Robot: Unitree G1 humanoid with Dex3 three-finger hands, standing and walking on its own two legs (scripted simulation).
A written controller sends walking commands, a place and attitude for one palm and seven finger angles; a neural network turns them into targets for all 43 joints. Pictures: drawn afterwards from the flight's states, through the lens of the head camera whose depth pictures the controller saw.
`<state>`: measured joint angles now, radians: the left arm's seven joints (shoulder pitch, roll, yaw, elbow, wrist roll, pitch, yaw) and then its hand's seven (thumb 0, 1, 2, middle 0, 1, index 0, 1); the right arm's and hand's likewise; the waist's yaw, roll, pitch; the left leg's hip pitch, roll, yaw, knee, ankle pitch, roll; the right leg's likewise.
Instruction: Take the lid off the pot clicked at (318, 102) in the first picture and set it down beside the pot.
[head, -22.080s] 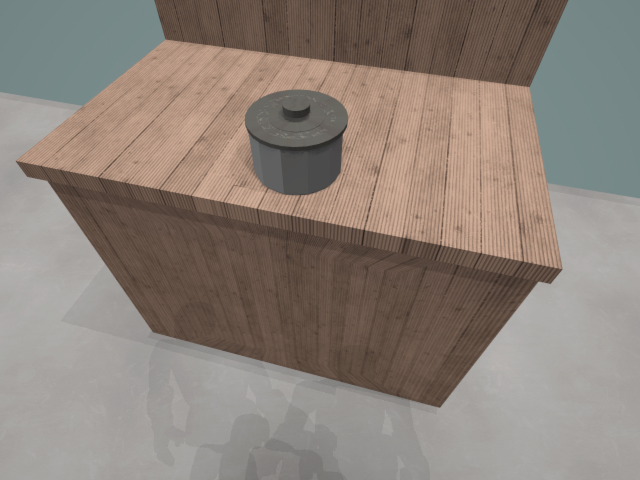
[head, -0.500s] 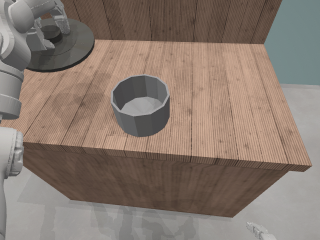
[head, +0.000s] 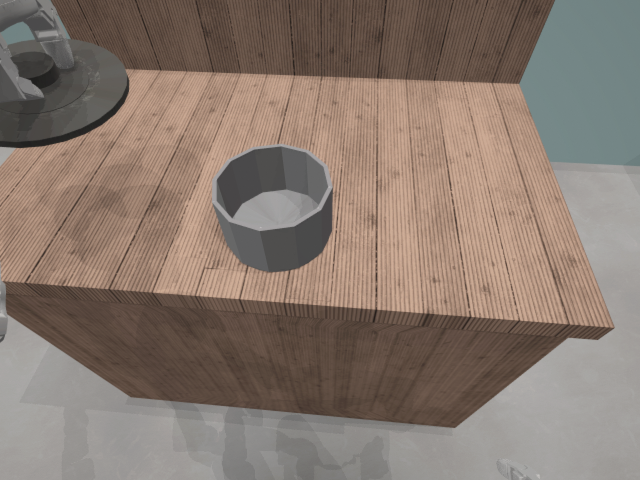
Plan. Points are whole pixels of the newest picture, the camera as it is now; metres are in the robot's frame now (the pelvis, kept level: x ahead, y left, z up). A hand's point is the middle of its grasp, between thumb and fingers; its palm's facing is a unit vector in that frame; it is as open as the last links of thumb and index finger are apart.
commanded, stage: move the lid sideways beside the pot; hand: left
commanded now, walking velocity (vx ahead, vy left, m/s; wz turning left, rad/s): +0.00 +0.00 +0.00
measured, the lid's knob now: (31, 70) +0.48 +0.30 +0.26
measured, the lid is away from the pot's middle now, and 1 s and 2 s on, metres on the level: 0.24 0.24 0.23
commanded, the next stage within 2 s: lower the lid onto the table in 0.14 s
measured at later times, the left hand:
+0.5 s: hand (19, 78) +0.46 +0.30 +0.26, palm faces -0.22 -0.07 -0.97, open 7.7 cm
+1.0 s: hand (48, 115) +0.46 +0.30 +0.22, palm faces -0.29 -0.06 -0.96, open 7.7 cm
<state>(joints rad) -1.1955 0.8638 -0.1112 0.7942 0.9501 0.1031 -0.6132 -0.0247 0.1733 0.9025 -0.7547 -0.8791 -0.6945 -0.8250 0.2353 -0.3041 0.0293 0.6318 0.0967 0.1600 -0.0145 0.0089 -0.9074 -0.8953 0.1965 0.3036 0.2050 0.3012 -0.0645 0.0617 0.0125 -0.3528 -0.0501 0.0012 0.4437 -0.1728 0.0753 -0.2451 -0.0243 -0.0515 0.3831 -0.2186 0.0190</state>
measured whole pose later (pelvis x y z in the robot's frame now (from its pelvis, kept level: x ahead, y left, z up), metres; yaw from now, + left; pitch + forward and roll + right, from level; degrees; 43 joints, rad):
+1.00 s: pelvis +0.01 +0.00 +0.00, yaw +0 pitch +6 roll -2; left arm -1.10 0.83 -0.10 0.83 0.93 0.08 -0.58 -0.02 0.18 0.90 -0.75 -0.88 -0.69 -0.82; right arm 0.26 -0.31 0.02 0.65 0.10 0.14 -0.02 0.01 -0.91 -0.90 0.20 0.30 0.21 0.30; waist -0.08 0.06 0.02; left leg -0.37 -0.05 -0.01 0.47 -0.19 0.08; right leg -0.24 -0.02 -0.06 0.38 -0.23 0.02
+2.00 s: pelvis +0.02 +0.00 +0.00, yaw +0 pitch +7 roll -2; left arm -0.99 0.82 -0.05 0.93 0.90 -0.03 -0.54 -0.02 0.19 0.90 -0.74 -0.88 -0.68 -0.82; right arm 0.25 -0.31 0.01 0.65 0.10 0.16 -0.02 0.01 -0.91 -0.90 0.20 0.30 0.21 0.30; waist -0.09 0.05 0.00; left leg -0.41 -0.04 0.00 0.51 -0.23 0.07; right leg -0.28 -0.01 -0.05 0.40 -0.25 0.02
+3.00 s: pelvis +0.01 +0.02 -0.01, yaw -1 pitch +9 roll -3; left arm -0.97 0.76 -0.08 1.05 0.94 -0.14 -0.45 -0.02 0.19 0.90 -0.74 -0.88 -0.68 -0.82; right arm 0.33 -0.30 0.01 0.67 0.08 0.14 -0.04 0.01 -0.91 -0.89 0.20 0.30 0.21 0.30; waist -0.11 0.03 -0.02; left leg -0.50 -0.05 0.02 0.59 -0.25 0.10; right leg -0.37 -0.02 -0.03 0.48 -0.27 0.02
